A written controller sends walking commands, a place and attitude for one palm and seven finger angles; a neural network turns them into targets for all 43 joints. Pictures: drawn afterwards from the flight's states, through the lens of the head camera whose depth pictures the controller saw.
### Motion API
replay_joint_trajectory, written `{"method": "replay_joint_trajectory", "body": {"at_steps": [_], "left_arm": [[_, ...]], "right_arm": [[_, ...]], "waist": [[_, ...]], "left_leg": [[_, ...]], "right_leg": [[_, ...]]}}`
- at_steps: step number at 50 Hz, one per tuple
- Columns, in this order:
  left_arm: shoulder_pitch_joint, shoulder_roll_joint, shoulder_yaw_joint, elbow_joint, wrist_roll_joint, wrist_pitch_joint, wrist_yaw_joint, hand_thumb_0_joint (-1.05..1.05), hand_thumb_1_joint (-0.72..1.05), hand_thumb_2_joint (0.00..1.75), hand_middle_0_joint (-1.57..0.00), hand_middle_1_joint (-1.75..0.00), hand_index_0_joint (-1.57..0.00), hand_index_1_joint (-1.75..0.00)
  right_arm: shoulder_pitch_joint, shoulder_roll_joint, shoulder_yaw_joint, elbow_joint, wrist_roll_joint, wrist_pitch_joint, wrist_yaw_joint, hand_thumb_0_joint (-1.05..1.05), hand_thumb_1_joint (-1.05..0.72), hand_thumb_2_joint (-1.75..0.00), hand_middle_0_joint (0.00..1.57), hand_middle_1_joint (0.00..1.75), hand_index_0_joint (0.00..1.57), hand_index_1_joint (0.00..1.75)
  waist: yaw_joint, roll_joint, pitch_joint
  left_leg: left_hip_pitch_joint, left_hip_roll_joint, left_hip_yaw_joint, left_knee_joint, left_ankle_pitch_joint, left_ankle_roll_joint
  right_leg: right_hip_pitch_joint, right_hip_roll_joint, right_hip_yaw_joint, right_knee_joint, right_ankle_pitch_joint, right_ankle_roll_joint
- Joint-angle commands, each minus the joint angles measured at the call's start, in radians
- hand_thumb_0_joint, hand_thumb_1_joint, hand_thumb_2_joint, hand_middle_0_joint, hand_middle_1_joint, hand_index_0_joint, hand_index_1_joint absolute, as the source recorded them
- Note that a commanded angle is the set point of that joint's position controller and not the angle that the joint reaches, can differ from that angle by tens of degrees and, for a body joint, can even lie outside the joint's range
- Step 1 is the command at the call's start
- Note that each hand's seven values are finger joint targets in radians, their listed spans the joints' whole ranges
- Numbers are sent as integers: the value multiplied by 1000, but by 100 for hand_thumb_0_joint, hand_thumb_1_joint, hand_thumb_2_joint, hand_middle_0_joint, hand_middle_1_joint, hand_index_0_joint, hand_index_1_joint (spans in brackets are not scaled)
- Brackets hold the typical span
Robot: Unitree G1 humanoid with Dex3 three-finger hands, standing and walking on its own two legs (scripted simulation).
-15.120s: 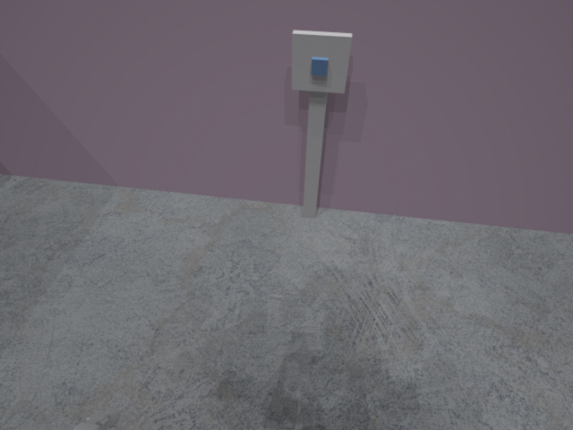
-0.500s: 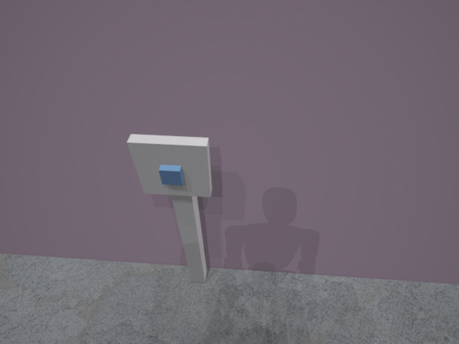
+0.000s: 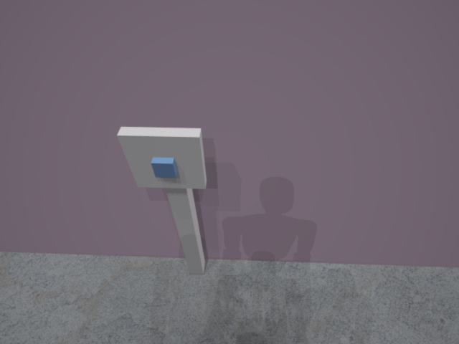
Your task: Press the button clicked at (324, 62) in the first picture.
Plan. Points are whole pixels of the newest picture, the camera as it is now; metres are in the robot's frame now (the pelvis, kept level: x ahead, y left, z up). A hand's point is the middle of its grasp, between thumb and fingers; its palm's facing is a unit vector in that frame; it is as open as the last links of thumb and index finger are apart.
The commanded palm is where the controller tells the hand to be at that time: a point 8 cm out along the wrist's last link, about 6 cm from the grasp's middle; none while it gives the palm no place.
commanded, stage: look again from close up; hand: left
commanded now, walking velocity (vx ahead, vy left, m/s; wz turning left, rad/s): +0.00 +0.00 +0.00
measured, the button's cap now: (164, 166) +0.50 +0.18 -0.01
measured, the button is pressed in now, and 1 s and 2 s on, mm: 0 0 0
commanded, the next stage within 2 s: raise the hand and make a fist in 1.92 s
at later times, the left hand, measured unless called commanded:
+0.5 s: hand out of the picture +0.04 +0.20 -0.17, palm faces -0.01 -0.98 -0.18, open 7.3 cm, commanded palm none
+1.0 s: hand out of the picture +0.02 +0.19 -0.17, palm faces -0.02 -0.99 -0.17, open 7.3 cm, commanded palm none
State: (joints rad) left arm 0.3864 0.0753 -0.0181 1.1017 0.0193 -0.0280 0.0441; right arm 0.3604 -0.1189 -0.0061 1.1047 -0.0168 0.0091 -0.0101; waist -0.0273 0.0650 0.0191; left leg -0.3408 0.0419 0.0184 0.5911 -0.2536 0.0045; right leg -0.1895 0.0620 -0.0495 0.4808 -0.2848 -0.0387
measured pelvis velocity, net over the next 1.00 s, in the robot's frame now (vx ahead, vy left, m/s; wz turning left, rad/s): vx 0.03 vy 0.03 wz -0.03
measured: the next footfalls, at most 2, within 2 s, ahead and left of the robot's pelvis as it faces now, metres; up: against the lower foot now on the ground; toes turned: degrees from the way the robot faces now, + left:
none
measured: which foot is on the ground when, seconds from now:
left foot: down 0.00-1.00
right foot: down 0.00-1.00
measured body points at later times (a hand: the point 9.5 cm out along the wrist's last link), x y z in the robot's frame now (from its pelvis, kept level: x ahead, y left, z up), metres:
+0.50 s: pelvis +0.03 +0.03 +0.00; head +0.03 +0.04 +0.45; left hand +0.04 +0.25 -0.16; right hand +0.04 -0.20 -0.15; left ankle +0.04 +0.11 -0.73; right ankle -0.02 -0.10 -0.73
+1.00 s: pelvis +0.03 +0.03 +0.01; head +0.05 +0.04 +0.46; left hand +0.02 +0.24 -0.16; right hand +0.04 -0.20 -0.15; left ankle +0.04 +0.11 -0.73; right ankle -0.02 -0.10 -0.73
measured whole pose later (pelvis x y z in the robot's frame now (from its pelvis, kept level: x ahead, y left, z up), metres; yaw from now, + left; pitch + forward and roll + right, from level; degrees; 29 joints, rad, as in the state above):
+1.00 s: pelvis +0.03 +0.03 +0.01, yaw -2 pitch -1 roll +0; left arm 0.32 0.15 -0.02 1.11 0.02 0.00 0.04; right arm 0.26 -0.15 0.02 1.13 -0.01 -0.02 -0.03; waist 0.00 -0.02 0.03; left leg -0.21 -0.04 0.08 0.46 -0.23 0.06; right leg -0.12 -0.02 0.01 0.45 -0.32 0.02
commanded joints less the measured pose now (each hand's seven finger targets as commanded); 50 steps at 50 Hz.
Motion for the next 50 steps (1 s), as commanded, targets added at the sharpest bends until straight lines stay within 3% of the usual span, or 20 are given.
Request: {"method": "replay_joint_trajectory", "body": {"at_steps": [1, 2, 4, 6, 8, 21, 30, 38, 41, 50], "left_arm": [[-19, 146, 36, -73, -5, -37, 14, 0, 90, 90, -20, -30, -20, -30], [-9, 125, 32, -72, -7, -31, 14, 0, 90, 90, -20, -30, -20, -30], [18, 113, 30, -59, -4, -14, 12, 0, 90, 90, -20, -30, -20, -30], [36, 116, 26, -49, -4, -9, 8, 0, 90, 90, -20, -30, -20, -30], [26, 118, 23, -48, -4, -8, 6, 0, 90, 90, -20, -30, -20, -30], [-10, 170, 25, -56, -3, 4, 3, 0, 90, 90, -20, -30, -20, -30], [-9, 171, 20, -40, -3, 8, 1, 0, 90, 90, -20, -30, -20, -30], [7, 162, 17, -21, -3, 13, -1, 0, 90, 90, -20, -30, -20, -30], [9, 160, 16, -17, -1, 11, 0, 0, 90, 90, -20, -30, -20, -30], [17, 158, 18, -12, -2, 10, 1, 0, 90, 90, -20, -30, -20, -30]], "right_arm": [[91, -48, 0, -58, -1, -36, 3, 0, -90, -90, 20, 30, 20, 30], [79, -66, -1, -63, -1, -42, -2, 0, -90, -90, 20, 30, 20, 30], [42, -87, 0, -65, -1, -47, -9, 0, -90, -90, 20, 30, 20, 30], [8, -96, 1, -76, 2, -44, -13, 0, -90, -90, 20, 30, 20, 30], [2, -103, 0, -71, 4, -44, -14, 0, -90, -90, 20, 30, 20, 30], [-38, -143, 1, -50, 3, -48, -18, 0, -90, -90, 20, 30, 20, 30], [-56, -150, 1, -34, 6, -45, -20, 0, -90, -90, 20, 30, 20, 30], [-62, -146, 1, -23, 6, -43, -21, 0, -90, -90, 20, 30, 20, 30], [-60, -146, 0, -20, 6, -42, -20, 0, -90, -90, 20, 30, 20, 30], [-53, -140, 2, -6, 7, -45, -21, 0, -90, -90, 20, 30, 20, 30]], "waist": [[-26, -81, -17], [-11, -78, 3], [19, 45, 47], [35, -20, 83], [32, -97, 92], [33, -56, 27], [29, -61, 28], [31, -47, 39], [30, -81, 42], [33, -77, 34]], "left_leg": [[119, 21, -38, -73, 77, 14], [99, 43, -63, -104, 94, 25], [39, 72, -123, -167, 89, 53], [0, 75, -132, -204, 39, 61], [14, 64, -119, -209, 43, 57], [140, 67, -88, -206, 224, 57], [164, 67, -84, -207, 228, 55], [163, 73, -92, -242, 155, 57], [164, 70, -88, -237, 156, 55], [173, 71, -80, -230, 207, 55]], "right_leg": [[-124, -172, 150, -105, -10, -60], [-116, -143, 139, -80, -16, -47], [-82, -113, 104, -34, -18, -30], [-55, -109, 98, -40, 4, -20], [-57, -122, 103, -55, 28, -15], [-15, -141, 101, -65, 119, 7], [-15, -146, 104, -80, 126, 12], [-22, -146, 100, -89, 89, 13], [-24, -148, 106, -94, 98, 13], [-15, -153, 104, -95, 117, 14]]}}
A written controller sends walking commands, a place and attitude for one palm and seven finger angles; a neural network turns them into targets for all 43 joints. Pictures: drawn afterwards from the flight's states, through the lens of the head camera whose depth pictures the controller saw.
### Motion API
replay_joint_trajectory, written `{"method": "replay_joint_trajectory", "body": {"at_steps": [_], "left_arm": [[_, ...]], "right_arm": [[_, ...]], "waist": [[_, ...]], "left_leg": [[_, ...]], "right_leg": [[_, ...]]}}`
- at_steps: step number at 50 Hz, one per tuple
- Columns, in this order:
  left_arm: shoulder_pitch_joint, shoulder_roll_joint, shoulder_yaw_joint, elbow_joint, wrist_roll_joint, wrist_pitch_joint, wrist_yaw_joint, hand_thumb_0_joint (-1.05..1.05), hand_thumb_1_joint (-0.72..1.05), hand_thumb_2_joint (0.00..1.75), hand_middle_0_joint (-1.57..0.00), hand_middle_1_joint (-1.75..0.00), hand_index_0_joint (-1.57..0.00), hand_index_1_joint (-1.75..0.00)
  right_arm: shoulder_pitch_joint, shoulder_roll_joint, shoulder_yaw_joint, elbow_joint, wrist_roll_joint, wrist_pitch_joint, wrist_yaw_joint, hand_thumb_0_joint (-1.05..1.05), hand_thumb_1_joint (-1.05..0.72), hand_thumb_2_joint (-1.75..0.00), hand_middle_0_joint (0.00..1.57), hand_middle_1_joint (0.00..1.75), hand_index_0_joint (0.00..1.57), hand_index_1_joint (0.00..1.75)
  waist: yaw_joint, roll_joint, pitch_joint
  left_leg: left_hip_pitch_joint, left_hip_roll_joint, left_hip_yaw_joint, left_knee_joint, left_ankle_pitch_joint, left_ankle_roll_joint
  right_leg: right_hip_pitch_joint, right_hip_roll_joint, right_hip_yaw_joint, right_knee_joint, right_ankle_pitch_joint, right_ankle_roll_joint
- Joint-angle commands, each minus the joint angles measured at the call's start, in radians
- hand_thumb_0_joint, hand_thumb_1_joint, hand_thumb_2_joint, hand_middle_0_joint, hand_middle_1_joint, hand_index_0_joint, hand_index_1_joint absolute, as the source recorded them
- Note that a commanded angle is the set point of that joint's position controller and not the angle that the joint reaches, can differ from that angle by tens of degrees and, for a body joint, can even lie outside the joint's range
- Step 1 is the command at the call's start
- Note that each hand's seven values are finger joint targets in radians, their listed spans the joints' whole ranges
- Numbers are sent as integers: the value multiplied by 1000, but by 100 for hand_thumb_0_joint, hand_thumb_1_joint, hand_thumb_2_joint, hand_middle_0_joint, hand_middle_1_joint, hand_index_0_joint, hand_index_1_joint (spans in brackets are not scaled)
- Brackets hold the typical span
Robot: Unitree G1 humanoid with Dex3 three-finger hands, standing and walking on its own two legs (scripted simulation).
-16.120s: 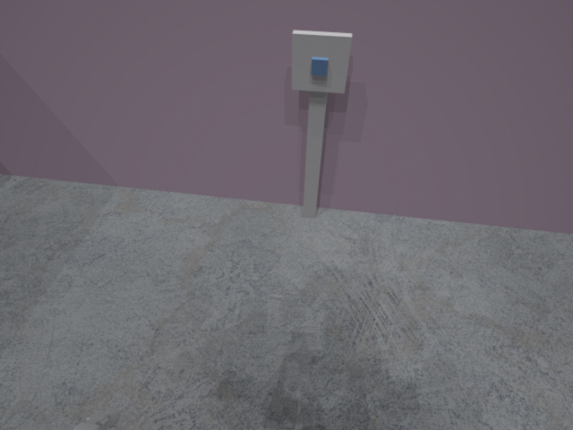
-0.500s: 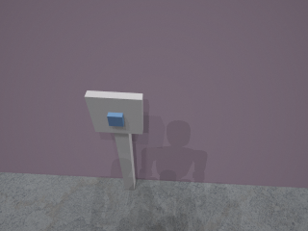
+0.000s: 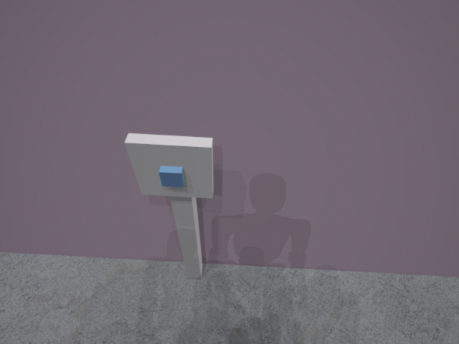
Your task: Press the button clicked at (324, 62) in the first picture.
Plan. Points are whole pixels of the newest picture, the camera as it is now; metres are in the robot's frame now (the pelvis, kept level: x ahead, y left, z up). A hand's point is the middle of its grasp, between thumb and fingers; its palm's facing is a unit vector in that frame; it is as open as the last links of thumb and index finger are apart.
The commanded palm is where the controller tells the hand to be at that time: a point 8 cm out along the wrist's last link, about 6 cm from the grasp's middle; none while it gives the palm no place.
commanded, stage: look again from close up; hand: left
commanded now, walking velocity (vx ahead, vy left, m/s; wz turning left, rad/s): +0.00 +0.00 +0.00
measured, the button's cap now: (172, 175) +0.46 +0.16 -0.01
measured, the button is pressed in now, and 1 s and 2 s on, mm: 0 0 0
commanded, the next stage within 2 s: raise the hand and make a fist in 0.92 s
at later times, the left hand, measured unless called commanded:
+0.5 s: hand out of the picture -0.02 +0.14 -0.18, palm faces +0.03 -0.99 -0.16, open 7.3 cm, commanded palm none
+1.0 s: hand out of the picture -0.02 +0.12 -0.17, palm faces +0.04 -0.98 -0.18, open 7.3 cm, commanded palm none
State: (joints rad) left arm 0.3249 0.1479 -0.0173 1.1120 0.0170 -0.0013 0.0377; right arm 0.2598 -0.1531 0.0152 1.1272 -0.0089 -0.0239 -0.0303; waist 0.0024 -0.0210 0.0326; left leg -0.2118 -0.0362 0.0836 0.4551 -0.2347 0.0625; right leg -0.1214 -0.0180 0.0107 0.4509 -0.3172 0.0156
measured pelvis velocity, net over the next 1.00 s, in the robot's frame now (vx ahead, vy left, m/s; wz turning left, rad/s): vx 0.00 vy -0.04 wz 0.01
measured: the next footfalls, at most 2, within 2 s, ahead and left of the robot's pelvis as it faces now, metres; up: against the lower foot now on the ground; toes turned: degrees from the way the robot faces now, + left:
none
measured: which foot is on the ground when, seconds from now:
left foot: down 0.00-1.00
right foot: down 0.00-1.00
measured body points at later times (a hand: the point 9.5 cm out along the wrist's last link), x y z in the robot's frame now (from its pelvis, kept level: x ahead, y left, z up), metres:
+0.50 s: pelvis +0.00 -0.02 +0.00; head +0.01 -0.01 +0.45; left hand -0.02 +0.19 -0.16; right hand +0.00 -0.24 -0.16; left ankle +0.01 +0.08 -0.74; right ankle -0.05 -0.13 -0.74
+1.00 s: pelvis +0.00 -0.04 +0.00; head +0.01 -0.04 +0.45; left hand -0.02 +0.17 -0.16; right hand +0.01 -0.26 -0.16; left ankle +0.01 +0.08 -0.74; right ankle -0.05 -0.13 -0.74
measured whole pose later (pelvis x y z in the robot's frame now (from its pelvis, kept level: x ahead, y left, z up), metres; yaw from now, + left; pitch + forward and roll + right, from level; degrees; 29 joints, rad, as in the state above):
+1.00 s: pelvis +0.00 -0.04 +0.00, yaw +1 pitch -1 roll +1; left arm 0.34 0.14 -0.01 1.11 0.01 -0.02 0.04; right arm 0.26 -0.15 0.01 1.15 -0.01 -0.02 -0.04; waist 0.01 -0.01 0.02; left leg -0.19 0.01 0.05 0.44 -0.23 0.00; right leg -0.10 0.03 -0.02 0.43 -0.32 -0.04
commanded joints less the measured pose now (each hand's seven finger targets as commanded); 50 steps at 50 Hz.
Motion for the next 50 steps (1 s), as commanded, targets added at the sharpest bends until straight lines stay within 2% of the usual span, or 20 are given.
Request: {"method": "replay_joint_trajectory", "body": {"at_steps": [1, 13, 23, 32, 34, 37, 41, 46, 50], "left_arm": [[79, 86, 17, -22, 0, -17, 8, 0, 90, 90, -20, -30, -20, -30], [81, 82, 17, -21, -1, -18, 6, 0, 90, 90, -20, -30, -20, -30], [85, 82, 20, -22, -2, -23, 6, 0, 90, 90, -20, -30, -20, -30], [91, 82, 22, -22, -3, -26, 8, 0, 90, 90, -20, -30, -20, -30], [92, 81, 21, -22, -1, -25, 7, 0, 90, 90, -20, -30, -20, -30], [94, 80, 22, -20, -3, -26, 8, 0, 90, 90, -20, -30, -20, -30], [98, 85, 24, -21, -2, -29, 8, 0, 90, 90, -20, -30, -20, -30], [99, 90, 25, -23, -2, -30, 9, 0, 90, 90, -20, -30, -20, -30], [97, 90, 25, -26, -3, -29, 8, 0, 90, 90, -20, -30, -20, -30]], "right_arm": [[48, -103, -19, -27, -1, -12, -2, 0, -90, -90, 20, 30, 20, 30], [54, -91, -18, -19, -2, -8, -1, 0, -90, -90, 20, 30, 20, 30], [55, -88, -19, -17, -1, -10, -3, 0, -90, -90, 20, 30, 20, 30], [57, -82, -18, -12, 0, -9, -5, 0, -90, -90, 20, 30, 20, 30], [53, -86, -18, -11, 0, -8, -4, 0, -90, -90, 20, 30, 20, 30], [53, -84, -18, -11, -1, -8, -6, 0, -90, -90, 20, 30, 20, 30], [55, -83, -18, -11, 0, -8, -6, 0, -90, -90, 20, 30, 20, 30], [50, -84, -18, -9, 0, -6, -7, 0, -90, -90, 20, 30, 20, 30], [46, -85, -17, -10, 0, -2, -7, 0, -90, -90, 20, 30, 20, 30]], "waist": [[3, 7, 24], [4, 14, 47], [4, 11, 22], [5, 12, 20], [5, 1, 39], [6, 15, 33], [5, -8, 23], [6, -2, 28], [6, 2, 54]], "left_leg": [[41, 148, -146, -96, 185, -4], [30, 143, -146, -105, 137, -11], [44, 142, -136, -90, 174, -16], [52, 142, -130, -79, 203, -20], [44, 142, -130, -78, 197, -21], [53, 143, -127, -78, 203, -22], [54, 141, -124, -69, 224, -25], [53, 140, -119, -68, 215, -29], [40, 138, -119, -70, 182, -33]], "right_leg": [[-85, -73, 46, -66, 148, -41], [-99, -73, 54, -82, 129, -49], [-86, -77, 64, -88, 159, -52], [-78, -79, 65, -92, 195, -55], [-87, -77, 66, -97, 195, -54], [-86, -78, 68, -97, 205, -56], [-70, -81, 68, -96, 251, -56], [-68, -83, 71, -101, 269, -57], [-84, -81, 74, -113, 234, -57]]}}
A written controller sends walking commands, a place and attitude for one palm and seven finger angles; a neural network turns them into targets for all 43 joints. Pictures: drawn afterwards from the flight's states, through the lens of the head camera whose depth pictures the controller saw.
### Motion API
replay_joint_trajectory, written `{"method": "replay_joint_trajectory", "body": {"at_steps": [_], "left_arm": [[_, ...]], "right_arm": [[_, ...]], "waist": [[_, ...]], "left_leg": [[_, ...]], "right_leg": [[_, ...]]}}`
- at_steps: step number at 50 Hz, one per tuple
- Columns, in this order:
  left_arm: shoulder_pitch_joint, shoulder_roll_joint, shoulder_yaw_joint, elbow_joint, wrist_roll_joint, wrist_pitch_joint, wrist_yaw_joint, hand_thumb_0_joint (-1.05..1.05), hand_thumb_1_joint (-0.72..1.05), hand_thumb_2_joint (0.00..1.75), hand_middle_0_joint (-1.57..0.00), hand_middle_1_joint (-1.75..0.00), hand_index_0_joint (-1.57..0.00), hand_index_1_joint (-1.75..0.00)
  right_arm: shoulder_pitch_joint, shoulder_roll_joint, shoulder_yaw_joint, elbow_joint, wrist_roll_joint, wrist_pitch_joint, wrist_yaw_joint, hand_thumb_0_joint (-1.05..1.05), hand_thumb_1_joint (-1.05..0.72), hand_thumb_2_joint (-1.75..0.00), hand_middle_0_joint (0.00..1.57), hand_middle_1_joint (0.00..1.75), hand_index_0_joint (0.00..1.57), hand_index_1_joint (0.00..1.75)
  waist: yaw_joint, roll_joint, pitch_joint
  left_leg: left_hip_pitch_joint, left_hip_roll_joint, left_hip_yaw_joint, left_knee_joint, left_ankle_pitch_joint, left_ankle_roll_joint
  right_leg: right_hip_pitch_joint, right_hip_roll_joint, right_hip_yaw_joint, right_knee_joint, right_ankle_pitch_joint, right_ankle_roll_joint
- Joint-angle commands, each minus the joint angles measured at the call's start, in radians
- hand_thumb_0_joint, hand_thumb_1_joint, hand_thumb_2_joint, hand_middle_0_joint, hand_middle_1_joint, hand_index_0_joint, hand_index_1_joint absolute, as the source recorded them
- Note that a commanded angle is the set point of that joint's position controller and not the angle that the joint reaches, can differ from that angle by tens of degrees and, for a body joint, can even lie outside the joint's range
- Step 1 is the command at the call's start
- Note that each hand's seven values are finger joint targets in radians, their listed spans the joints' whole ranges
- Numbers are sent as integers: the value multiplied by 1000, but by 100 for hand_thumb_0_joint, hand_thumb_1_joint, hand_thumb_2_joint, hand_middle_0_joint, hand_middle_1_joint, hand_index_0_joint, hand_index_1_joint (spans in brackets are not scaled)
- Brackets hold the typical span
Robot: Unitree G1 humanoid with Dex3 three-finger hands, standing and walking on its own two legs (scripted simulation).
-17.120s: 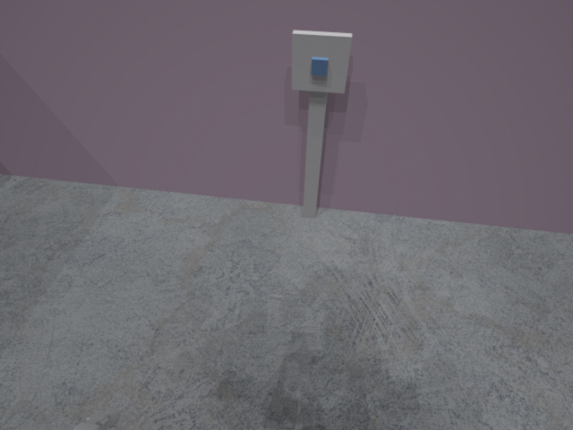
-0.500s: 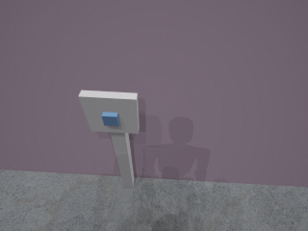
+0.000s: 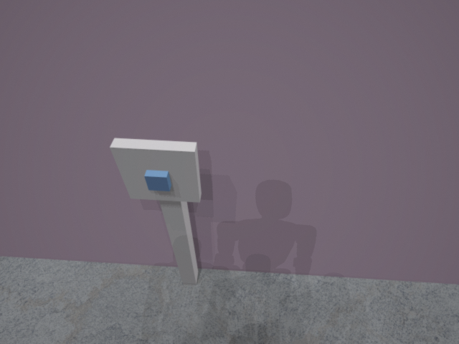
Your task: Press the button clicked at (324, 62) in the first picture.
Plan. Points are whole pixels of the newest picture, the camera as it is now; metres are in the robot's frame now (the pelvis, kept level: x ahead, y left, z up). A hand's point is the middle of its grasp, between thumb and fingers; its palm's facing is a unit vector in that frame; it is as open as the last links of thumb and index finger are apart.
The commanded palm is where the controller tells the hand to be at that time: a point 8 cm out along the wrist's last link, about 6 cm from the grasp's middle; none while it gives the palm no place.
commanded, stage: raise the hand and make a fist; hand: left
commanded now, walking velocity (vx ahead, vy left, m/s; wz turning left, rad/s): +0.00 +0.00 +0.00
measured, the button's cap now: (158, 179) +0.46 +0.20 -0.02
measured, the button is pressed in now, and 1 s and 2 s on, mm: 0 0 0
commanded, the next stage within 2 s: none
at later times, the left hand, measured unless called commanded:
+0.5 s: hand out of the picture +0.11 +0.17 -0.09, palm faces +0.08 -1.00 +0.02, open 5.0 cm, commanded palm +0.11 +0.23 -0.06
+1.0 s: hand (108, 327) +0.16 +0.21 -0.03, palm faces +0.07 -0.99 -0.07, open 3.1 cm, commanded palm +0.12 +0.26 -0.04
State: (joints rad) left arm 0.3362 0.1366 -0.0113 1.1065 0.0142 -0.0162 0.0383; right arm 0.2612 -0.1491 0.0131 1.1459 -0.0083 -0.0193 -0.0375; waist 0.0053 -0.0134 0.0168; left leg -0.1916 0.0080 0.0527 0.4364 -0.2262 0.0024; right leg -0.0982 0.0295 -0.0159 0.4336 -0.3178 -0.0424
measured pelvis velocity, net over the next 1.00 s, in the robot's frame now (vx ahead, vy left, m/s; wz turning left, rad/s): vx -0.06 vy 0.02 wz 0.02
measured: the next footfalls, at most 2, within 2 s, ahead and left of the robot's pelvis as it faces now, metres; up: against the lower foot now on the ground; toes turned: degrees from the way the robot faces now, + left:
none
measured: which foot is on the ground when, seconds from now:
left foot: down 0.00-1.00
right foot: down 0.00-1.00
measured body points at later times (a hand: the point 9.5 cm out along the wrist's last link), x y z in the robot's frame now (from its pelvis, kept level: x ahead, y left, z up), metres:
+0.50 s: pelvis -0.05 -0.01 -0.09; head -0.01 +0.01 +0.36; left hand +0.10 +0.22 -0.09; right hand +0.19 -0.26 -0.11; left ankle +0.01 +0.12 -0.74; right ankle -0.05 -0.09 -0.74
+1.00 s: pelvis -0.06 +0.02 -0.09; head +0.00 +0.03 +0.35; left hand +0.15 +0.27 -0.03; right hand +0.10 -0.22 -0.18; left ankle +0.00 +0.12 -0.74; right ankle -0.05 -0.09 -0.74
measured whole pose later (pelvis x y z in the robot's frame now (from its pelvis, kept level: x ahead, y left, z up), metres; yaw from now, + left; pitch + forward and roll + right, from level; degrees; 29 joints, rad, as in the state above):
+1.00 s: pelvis -0.06 +0.02 -0.09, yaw +1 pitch +14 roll -3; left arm 0.45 0.22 0.13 -0.07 -0.23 -0.45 -0.16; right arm 0.29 -0.24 0.00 0.55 0.01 -0.15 -0.06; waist -0.02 0.04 -0.14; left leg -0.96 0.02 0.00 1.16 -0.45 0.04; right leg -0.83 0.03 -0.08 1.13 -0.55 -0.02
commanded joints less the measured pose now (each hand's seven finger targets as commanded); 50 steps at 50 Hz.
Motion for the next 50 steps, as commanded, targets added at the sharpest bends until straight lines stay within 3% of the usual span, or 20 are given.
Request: {"method": "replay_joint_trajectory", "body": {"at_steps": [1, 2, 3, 4, 5, 6, 9, 10, 12, 14, 16, 19, 23, 27, 30, 35, 39, 44, 47, 50], "left_arm": [[150, 115, 21, 4, 15, -43, 43, 0, 90, 90, -20, -30, -20, -30], [-592, 317, 65, -1543, -214, -249, 21, 0, 90, 90, -23, -33, -23, -33], [-233, 247, 90, -1288, -134, -200, 66, 0, 90, 90, -25, -36, -25, -36], [-197, 168, 57, -1194, -153, -157, 120, 0, 90, 90, -28, -39, -28, -39], [98, -37, -58, -938, -156, -66, 102, 0, 90, 90, -31, -42, -31, -42], [-67, -13, -62, -1175, -202, -101, 80, 0, 90, 90, -34, -45, -34, -45], [7, -29, -61, -999, -188, -226, 13, 0, 90, 90, -42, -54, -42, -54], [14, -61, -57, -902, -185, -279, -20, 0, 90, 90, -45, -57, -45, -57], [224, -33, 26, -850, -220, -409, -122, 0, 90, 90, -50, -63, -50, -63], [377, 48, 137, -825, -256, -516, -251, 0, 90, 90, -56, -69, -56, -69], [288, 125, 193, -868, -269, -589, -365, 0, 90, 90, -61, -75, -61, -75], [208, 225, 285, -1029, -252, -561, -346, 0, 90, 90, -69, -84, -69, -84], [14, 168, 228, -1367, -261, -614, -241, 0, 90, 90, -81, -96, -81, -96], [-88, 117, 79, -1513, -253, -718, -250, 0, 90, 90, -92, -108, -92, -108], [-78, 98, 16, -1377, -263, -665, -332, 0, 90, 90, -100, -117, -100, -117], [114, 188, 127, -1231, -273, -359, -384, 0, 90, 90, -113, -132, -113, -132], [116, 224, 277, -1364, -309, -275, -244, 0, 90, 90, -124, -144, -124, -144], [54, 168, 199, -1432, -259, -454, -140, 0, 90, 90, -130, -150, -130, -150], [66, 134, 116, -1330, -232, -509, -196, 0, 90, 90, -130, -150, -130, -150], [89, 154, 109, -1295, -255, -477, -283, 0, 90, 90, -130, -150, -130, -150]], "right_arm": [[-62, -106, -16, -111, 7, -16, 12, 0, -90, -90, 20, 30, 20, 30], [5, -296, -46, -457, 49, -156, -32, 0, -90, -90, 20, 30, 20, 30], [-83, -193, -17, -390, 34, -242, -62, 0, -90, -90, 20, 30, 20, 30], [-81, -203, -42, -339, 38, -256, -66, 0, -90, -90, 20, 30, 20, 30], [-45, -161, -44, -336, 63, -250, -48, 0, -90, -90, 20, 30, 20, 30], [-66, -204, -44, -426, 70, -257, -49, 0, -90, -90, 20, 30, 20, 30], [-76, -230, -63, -497, 38, -286, -51, 0, -90, -90, 20, 30, 20, 30], [-81, -226, -69, -506, 25, -284, -43, 0, -90, -90, 20, 30, 20, 30], [-125, -224, -90, -563, 10, -289, -20, 0, -90, -90, 20, 30, 20, 30], [-144, -223, -106, -615, 17, -277, 19, 0, -90, -90, 20, 30, 20, 30], [-176, -228, -112, -678, 23, -260, 35, 0, -90, -90, 20, 30, 20, 30], [-191, -206, -111, -751, 20, -208, 30, 0, -90, -90, 20, 30, 20, 30], [-159, -171, -102, -794, 13, -190, 20, 0, -90, -90, 20, 30, 20, 30], [-123, -183, -81, -761, 4, -209, -4, 0, -90, -90, 20, 30, 20, 30], [-106, -209, -67, -741, 15, -226, -20, 0, -90, -90, 20, 30, 20, 30], [-124, -219, -65, -809, 54, -192, -39, 0, -90, -90, 20, 30, 20, 30], [-155, -167, -60, -830, 46, -157, -51, 0, -90, -90, 20, 30, 20, 30], [-111, -166, -54, -779, 18, -176, -29, 0, -90, -90, 20, 30, 20, 30], [-87, -192, -57, -758, 16, -194, -18, 0, -90, -90, 20, 30, 20, 30], [-76, -220, -65, -777, 33, -205, -24, 0, -90, -90, 20, 30, 20, 30]], "waist": [[38, -17, 118], [-120, 169, -384], [-6, 365, -382], [-38, 286, -276], [-46, 154, -148], [-45, 116, -86], [-96, -179, 24], [-86, -287, 33], [11, -406, -39], [79, -330, -142], [65, -155, -221], [96, 57, -302], [24, 171, -371], [-70, 150, -347], [-113, 42, -263], [3, -17, -355], [60, -49, -403], [3, 48, -307], [-44, 46, -267], [-39, 32, -302]], "left_leg": [[-80, 75, -43, 191, 154, 0], [221, -10, -40, 20, 264, 44], [294, 21, -20, 11, 403, 48], [165, 37, -36, 27, 315, 15], [95, 39, -55, 34, 226, 32], [25, 25, -75, 49, 156, 32], [-154, -6, -83, 196, 3, 40], [-255, -8, -94, 254, -39, 28], [-423, -16, -90, 333, -78, 9], [-502, -33, -71, 402, -31, -13], [-553, -52, -40, 486, -4, -20], [-581, -54, -7, 537, -22, -4], [-508, -12, -39, 595, -27, 26], [-521, 13, -90, 657, -75, 41], [-608, 20, -111, 680, -169, 44], [-618, -6, -91, 590, -189, 42], [-568, 0, -92, 534, -124, 36], [-535, 18, -114, 533, -97, 30], [-560, 17, -120, 549, -175, 30], [-556, 13, -119, 533, -216, 32]], "right_leg": [[-142, -196, 192, -119, 712, 63], [-60, -110, 70, 23, 548, 22], [-88, -42, 25, 76, 329, -6], [-151, -44, -30, 58, 185, 7], [-209, -47, -50, 55, 185, 19], [-219, -52, -58, 56, 172, 24], [-473, -38, -54, 97, 6, 50], [-562, -40, -54, 150, -52, 56], [-571, -46, -15, 240, -55, 62], [-476, -63, 44, 337, 122, 56], [-456, -84, 78, 422, 247, 50], [-476, -81, 116, 464, 149, 34], [-631, -37, 77, 503, 32, 19], [-791, -8, 56, 524, -70, 17], [-834, -1, 56, 496, -181, 26], [-673, -19, 66, 431, -264, 35], [-575, -9, 28, 445, -185, 35], [-721, 8, -42, 518, -119, 16], [-794, 4, -42, 517, -184, 20], [-766, 1, -28, 490, -216, 21]]}}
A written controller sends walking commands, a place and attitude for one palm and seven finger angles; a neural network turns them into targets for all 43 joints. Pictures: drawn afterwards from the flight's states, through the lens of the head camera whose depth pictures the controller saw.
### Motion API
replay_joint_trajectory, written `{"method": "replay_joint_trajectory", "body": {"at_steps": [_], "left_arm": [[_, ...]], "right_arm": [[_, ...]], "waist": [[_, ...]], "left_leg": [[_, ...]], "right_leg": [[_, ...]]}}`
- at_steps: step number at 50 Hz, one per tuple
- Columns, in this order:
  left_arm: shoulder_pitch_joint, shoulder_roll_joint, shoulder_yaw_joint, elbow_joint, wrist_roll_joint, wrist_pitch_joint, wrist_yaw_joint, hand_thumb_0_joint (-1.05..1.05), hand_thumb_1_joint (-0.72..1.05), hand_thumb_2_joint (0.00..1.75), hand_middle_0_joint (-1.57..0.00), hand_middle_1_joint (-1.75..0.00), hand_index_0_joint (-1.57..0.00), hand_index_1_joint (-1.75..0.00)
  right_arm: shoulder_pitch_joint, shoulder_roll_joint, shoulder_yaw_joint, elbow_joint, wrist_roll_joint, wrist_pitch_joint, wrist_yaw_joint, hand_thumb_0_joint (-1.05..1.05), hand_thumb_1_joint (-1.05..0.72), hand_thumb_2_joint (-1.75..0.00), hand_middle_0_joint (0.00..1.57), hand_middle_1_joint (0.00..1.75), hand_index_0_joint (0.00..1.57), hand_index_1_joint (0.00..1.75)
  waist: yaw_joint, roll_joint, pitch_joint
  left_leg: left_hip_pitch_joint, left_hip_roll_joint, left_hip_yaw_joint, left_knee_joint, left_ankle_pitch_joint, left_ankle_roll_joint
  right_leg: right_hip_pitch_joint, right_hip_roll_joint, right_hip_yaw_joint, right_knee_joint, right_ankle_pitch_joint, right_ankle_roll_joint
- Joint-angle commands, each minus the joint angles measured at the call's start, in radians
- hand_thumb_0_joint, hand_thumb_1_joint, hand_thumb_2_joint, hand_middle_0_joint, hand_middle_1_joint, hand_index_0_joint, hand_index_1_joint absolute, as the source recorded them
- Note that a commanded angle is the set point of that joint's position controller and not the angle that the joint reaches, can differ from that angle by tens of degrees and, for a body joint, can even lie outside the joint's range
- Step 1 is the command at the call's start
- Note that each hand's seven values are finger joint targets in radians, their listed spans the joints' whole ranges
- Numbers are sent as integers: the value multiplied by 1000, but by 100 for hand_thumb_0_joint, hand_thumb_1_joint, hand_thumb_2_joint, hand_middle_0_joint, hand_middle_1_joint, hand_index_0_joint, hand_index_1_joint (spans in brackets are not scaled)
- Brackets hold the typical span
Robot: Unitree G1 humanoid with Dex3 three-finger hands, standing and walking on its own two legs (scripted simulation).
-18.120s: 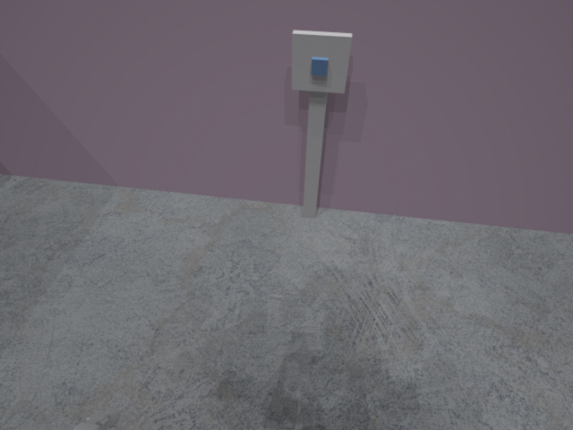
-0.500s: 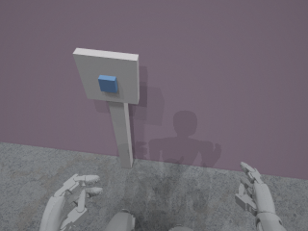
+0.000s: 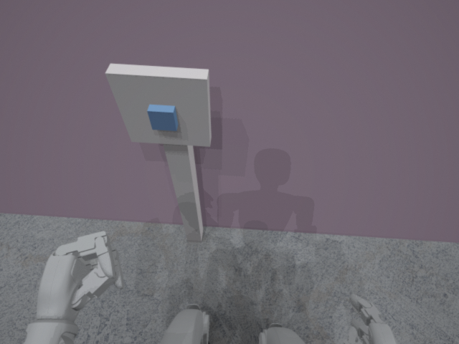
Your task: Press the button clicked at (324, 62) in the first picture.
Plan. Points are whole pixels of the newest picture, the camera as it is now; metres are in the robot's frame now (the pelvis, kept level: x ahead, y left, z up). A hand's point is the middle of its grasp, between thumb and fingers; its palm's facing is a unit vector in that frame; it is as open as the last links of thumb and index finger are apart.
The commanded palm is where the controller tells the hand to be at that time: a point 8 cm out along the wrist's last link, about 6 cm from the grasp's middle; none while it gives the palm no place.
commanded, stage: raise the hand and make a fist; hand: left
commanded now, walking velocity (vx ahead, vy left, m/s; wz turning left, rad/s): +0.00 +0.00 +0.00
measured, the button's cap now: (163, 116) +0.52 +0.16 +0.08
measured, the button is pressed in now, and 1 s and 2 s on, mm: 0 0 0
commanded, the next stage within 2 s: aim a knuckle at the button in 1.02 s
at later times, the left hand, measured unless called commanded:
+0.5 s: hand (98, 264) +0.23 +0.21 +0.06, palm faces -0.03 -1.00 -0.03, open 3.1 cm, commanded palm +0.21 +0.27 +0.07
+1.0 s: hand (97, 255) +0.24 +0.21 +0.07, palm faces -0.01 -1.00 -0.04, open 3.1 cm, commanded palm +0.21 +0.27 +0.08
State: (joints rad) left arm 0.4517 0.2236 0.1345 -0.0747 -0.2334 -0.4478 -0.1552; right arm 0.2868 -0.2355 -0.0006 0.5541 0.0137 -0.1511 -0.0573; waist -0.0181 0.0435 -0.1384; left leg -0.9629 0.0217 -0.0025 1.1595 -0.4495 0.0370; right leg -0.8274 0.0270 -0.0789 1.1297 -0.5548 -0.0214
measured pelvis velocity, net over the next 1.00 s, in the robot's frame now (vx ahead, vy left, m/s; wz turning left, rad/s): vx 0.01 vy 0.00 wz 0.01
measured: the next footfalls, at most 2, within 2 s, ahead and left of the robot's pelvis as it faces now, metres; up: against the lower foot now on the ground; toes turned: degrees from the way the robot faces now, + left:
none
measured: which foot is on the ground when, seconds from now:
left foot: down 0.00-1.00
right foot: down 0.00-1.00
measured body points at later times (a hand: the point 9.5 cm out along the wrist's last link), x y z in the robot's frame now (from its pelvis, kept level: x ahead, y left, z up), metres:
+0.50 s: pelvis +0.02 +0.01 +0.01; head +0.07 +0.03 +0.46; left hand +0.22 +0.26 +0.06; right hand +0.21 -0.21 -0.05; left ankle +0.06 +0.09 -0.65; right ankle +0.00 -0.11 -0.65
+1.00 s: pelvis +0.01 +0.00 +0.02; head +0.06 +0.02 +0.46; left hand +0.23 +0.26 +0.07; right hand +0.19 -0.24 -0.05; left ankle +0.06 +0.09 -0.65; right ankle +0.00 -0.11 -0.65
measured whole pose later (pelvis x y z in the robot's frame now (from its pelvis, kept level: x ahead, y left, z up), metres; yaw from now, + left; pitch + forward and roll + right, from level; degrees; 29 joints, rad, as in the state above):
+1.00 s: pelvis +0.01 +0.00 +0.02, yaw +0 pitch +13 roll -4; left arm 0.36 0.27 0.21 0.02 -0.30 -0.34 -0.30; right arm 0.25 -0.25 0.02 0.51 0.03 -0.15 -0.05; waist -0.02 0.04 -0.13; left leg -0.87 0.02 -0.01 1.09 -0.45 0.04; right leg -0.72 0.03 -0.08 1.03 -0.54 -0.02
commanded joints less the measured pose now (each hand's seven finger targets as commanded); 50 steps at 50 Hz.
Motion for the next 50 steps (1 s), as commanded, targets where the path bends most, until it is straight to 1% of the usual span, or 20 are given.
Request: {"method": "replay_joint_trajectory", "body": {"at_steps": [1, 4, 6, 9, 10, 13, 14, 17, 19, 20, 25, 29, 34, 35, 37, 39, 42, 44, 45, 50], "left_arm": [[-19, 93, -17, -141, -15, -28, -102, 0, 90, 90, -130, -150, -130, -150], [-16, 179, 96, -235, -38, 13, -83, 0, 90, 90, -130, -150, -130, -150], [-8, 160, 119, -294, -52, 11, -44, 0, 90, 90, -130, -150, -130, -150], [-35, 133, 109, -268, -47, -2, -2, 0, 90, 90, -130, -150, -130, -150], [-36, 104, 78, -231, -38, -3, -2, 0, 90, 90, -130, -150, -130, -150], [-50, 79, 19, -143, -10, 13, -41, 0, 90, 90, -130, -150, -130, -150], [-56, 79, 7, -106, -10, 30, -67, 0, 90, 90, -130, -150, -130, -150], [-79, 142, 52, -142, -25, 62, -126, 0, 90, 90, -130, -150, -130, -150], [-96, 191, 111, -167, -45, 74, -138, 0, 90, 90, -130, -150, -130, -150], [-113, 203, 137, -217, -60, 66, -138, 0, 90, 90, -130, -150, -130, -150], [-134, 182, 160, -224, -85, 26, -100, 0, 90, 90, -130, -150, -130, -150], [-135, 154, 120, -84, -72, 52, -133, 0, 90, 90, -130, -150, -130, -150], [-119, 193, 150, -74, -92, 103, -191, 0, 90, 90, -130, -150, -130, -150], [-129, 194, 154, -128, -100, 94, -190, 0, 90, 90, -130, -150, -130, -150], [-134, 210, 183, -163, -110, 74, -171, 0, 90, 90, -130, -150, -130, -150], [-139, 221, 199, -152, -108, 52, -145, 0, 90, 90, -130, -150, -130, -150], [-137, 181, 173, -120, -97, 23, -122, 0, 90, 90, -130, -150, -130, -150], [-136, 177, 158, -83, -85, 24, -125, 0, 90, 90, -130, -150, -130, -150], [-137, 165, 137, -94, -82, 23, -134, 0, 90, 90, -130, -150, -130, -150], [-138, 199, 143, -138, -81, 51, -162, 0, 90, 90, -130, -150, -130, -150]], "right_arm": [[-97, -139, -54, -198, 16, -75, -9, 0, -90, -90, 20, 30, 20, 30], [-99, -134, -58, -206, 17, -72, -15, 0, -90, -90, 20, 30, 20, 30], [-103, -118, -58, -209, 16, -63, -18, 0, -90, -90, 20, 30, 20, 30], [-99, -114, -50, -198, 7, -46, -14, 0, -90, -90, 20, 30, 20, 30], [-99, -115, -47, -198, 5, -42, -10, 0, -90, -90, 20, 30, 20, 30], [-88, -133, -43, -198, 7, -34, -2, 0, -90, -90, 20, 30, 20, 30], [-81, -138, -41, -200, 7, -31, 0, 0, -90, -90, 20, 30, 20, 30], [-75, -149, -42, -222, 16, -35, -4, 0, -90, -90, 20, 30, 20, 30], [-81, -146, -38, -226, 15, -33, -8, 0, -90, -90, 20, 30, 20, 30], [-81, -141, -38, -231, 14, -35, -11, 0, -90, -90, 20, 30, 20, 30], [-90, -124, -28, -207, 10, -40, -10, 0, -90, -90, 20, 30, 20, 30], [-84, -143, -28, -192, 13, -39, -5, 0, -90, -90, 20, 30, 20, 30], [-81, -156, -35, -211, 23, -48, -9, 0, -90, -90, 20, 30, 20, 30], [-81, -153, -36, -216, 24, -52, -9, 0, -90, -90, 20, 30, 20, 30], [-85, -143, -36, -212, 21, -57, -8, 0, -90, -90, 20, 30, 20, 30], [-87, -141, -34, -203, 16, -55, -6, 0, -90, -90, 20, 30, 20, 30], [-83, -137, -34, -193, 14, -53, 0, 0, -90, -90, 20, 30, 20, 30], [-81, -145, -36, -191, 14, -49, 1, 0, -90, -90, 20, 30, 20, 30], [-83, -147, -37, -197, 17, -50, 2, 0, -90, -90, 20, 30, 20, 30], [-81, -150, -38, -212, 23, -49, -2, 0, -90, -90, 20, 30, 20, 30]], "waist": [[-6, -14, -179], [35, 42, -274], [43, 58, -272], [23, 31, -197], [6, 32, -151], [-20, 42, -96], [-28, 12, -87], [-9, 26, -176], [5, 35, -199], [15, 45, -244], [15, 81, -195], [-12, 26, -130], [8, 5, -194], [14, 24, -229], [22, 37, -230], [20, 22, -188], [10, 43, -146], [2, 11, -134], [0, 37, -142], [7, 53, -197]], "left_leg": [[247, 0, -65, -206, 21, -2], [329, 0, -70, -237, 109, -7], [374, 4, -73, -251, 165, -13], [361, 9, -89, -249, 184, -18], [346, 9, -90, -248, 165, -19], [323, 11, -97, -252, 100, -20], [313, 10, -101, -252, 95, -16], [348, 2, -86, -255, 132, -13], [364, -1, -81, -253, 168, -13], [388, -3, -76, -250, 204, -13], [408, 4, -87, -257, 228, -24], [347, 3, -94, -261, 150, -19], [361, -8, -71, -265, 185, -11], [390, -7, -71, -268, 217, -12], [404, -7, -69, -270, 238, -15], [380, -4, -75, -267, 220, -16], [360, -3, -74, -269, 171, -20], [333, -3, -74, -259, 150, -15], [343, -4, -70, -259, 142, -15], [368, -7, -64, -265, 166, -9]], "right_leg": [[-14, 5, 33, -214, 39, -1], [60, 14, 16, -199, 128, -8], [73, 15, 2, -197, 175, -10], [45, 23, -14, -184, 193, -11], [17, 21, -17, -189, 180, -8], [-26, 19, -19, -198, 147, -5], [-19, 23, -17, -201, 150, -6], [43, 19, -4, -224, 178, -7], [74, 25, 1, -227, 205, -9], [99, 22, 3, -227, 231, -9], [73, 28, -8, -223, 233, -13], [43, 28, -9, -234, 184, -8], [117, 24, 8, -262, 216, -5], [128, 22, 6, -257, 240, -6], [134, 22, 5, -256, 255, -7], [111, 29, 4, -248, 232, -9], [75, 24, 1, -244, 191, -8], [69, 27, 5, -241, 177, -7], [61, 22, 9, -245, 171, -6], [103, 20, 20, -261, 196, -5]]}}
